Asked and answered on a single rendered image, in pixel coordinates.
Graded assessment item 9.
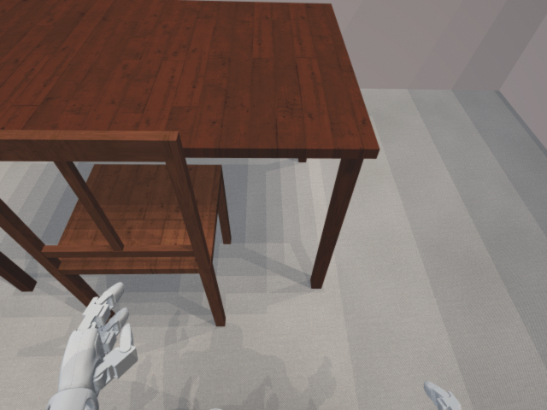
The robot right hand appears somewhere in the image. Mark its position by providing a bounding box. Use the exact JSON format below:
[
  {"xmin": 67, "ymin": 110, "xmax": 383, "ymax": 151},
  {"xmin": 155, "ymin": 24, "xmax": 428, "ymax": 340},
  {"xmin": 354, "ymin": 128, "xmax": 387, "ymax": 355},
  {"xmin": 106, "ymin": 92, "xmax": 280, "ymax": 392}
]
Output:
[{"xmin": 424, "ymin": 381, "xmax": 462, "ymax": 410}]

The table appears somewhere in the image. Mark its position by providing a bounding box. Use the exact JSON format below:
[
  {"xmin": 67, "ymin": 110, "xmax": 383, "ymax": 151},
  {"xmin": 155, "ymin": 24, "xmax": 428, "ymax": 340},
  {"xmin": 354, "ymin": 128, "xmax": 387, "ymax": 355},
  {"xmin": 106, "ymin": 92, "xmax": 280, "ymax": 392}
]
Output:
[{"xmin": 0, "ymin": 0, "xmax": 379, "ymax": 291}]

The left robot forearm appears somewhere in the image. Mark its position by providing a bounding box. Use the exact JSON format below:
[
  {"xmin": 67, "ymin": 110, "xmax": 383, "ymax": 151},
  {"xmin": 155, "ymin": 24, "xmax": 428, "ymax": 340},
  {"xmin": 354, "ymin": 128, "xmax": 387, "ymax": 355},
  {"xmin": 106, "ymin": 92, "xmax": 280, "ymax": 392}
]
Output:
[{"xmin": 45, "ymin": 388, "xmax": 99, "ymax": 410}]

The chair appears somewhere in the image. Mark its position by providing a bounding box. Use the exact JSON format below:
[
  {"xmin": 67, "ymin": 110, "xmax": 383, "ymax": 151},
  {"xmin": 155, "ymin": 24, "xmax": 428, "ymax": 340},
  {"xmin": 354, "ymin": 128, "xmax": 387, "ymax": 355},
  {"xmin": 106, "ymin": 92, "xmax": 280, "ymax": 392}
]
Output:
[{"xmin": 0, "ymin": 130, "xmax": 232, "ymax": 326}]

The robot left hand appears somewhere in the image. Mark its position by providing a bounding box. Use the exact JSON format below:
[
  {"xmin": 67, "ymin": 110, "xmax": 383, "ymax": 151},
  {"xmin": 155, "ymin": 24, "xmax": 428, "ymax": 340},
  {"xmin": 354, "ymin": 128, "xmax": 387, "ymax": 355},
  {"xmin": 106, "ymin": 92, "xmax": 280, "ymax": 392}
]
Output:
[{"xmin": 57, "ymin": 282, "xmax": 138, "ymax": 397}]

